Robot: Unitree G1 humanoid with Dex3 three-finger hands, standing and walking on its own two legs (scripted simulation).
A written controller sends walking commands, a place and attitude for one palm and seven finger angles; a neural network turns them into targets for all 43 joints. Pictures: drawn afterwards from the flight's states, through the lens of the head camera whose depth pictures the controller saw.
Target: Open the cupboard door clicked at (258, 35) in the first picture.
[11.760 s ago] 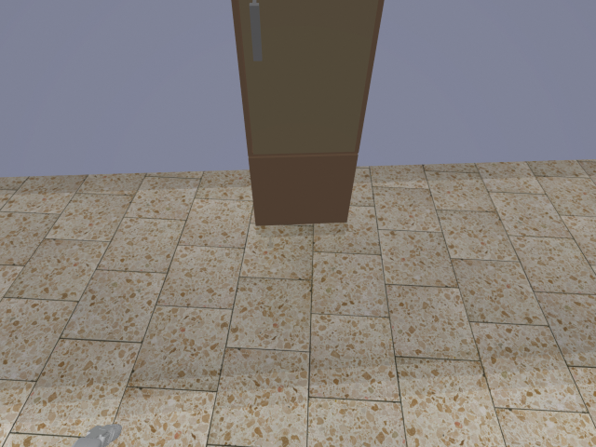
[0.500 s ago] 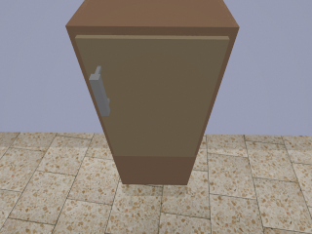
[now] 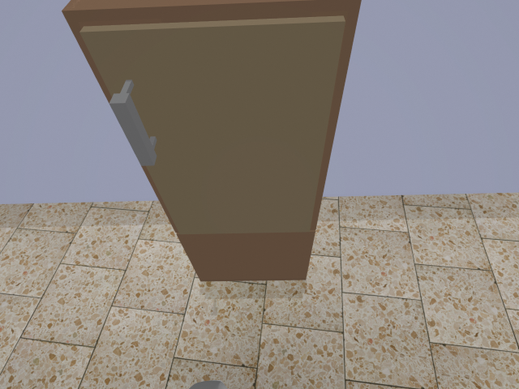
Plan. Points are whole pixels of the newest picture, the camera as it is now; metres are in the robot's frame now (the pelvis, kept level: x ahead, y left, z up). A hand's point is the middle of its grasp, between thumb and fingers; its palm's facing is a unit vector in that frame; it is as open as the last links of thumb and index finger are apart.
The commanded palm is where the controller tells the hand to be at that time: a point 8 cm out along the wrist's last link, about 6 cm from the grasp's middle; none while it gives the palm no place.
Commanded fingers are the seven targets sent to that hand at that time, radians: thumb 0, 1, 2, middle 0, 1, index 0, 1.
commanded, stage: come to a stop and stand still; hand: left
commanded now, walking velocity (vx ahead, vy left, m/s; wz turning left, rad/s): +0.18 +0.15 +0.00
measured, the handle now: (138, 124) +0.51 +0.25 +0.11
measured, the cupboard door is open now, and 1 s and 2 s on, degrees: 0 0 0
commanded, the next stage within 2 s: look again from close up in 1.52 s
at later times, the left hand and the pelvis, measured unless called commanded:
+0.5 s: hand out of the picture -0.06 +0.17 -0.14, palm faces +0.09 -0.96 -0.25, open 7.4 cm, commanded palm none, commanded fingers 0.00 0.90 0.90 -0.20 -0.30 -0.20 -0.30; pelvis -0.02 +0.00 +0.02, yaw +1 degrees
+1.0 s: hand out of the picture -0.03 +0.25 -0.16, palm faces +0.06 -0.98 -0.18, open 7.4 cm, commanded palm none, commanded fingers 0.00 0.90 0.90 -0.20 -0.30 -0.20 -0.30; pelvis -0.04 +0.07 +0.01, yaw +2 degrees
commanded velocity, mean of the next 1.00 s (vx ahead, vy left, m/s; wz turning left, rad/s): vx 0.02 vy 0.04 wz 0.00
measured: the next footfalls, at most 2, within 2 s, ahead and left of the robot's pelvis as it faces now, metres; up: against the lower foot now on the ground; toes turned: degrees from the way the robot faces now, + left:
left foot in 0.60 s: +0.02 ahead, +0.15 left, +0.00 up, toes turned +4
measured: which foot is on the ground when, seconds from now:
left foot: up 0.00-0.58, down 0.60-1.00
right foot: down 0.00-1.00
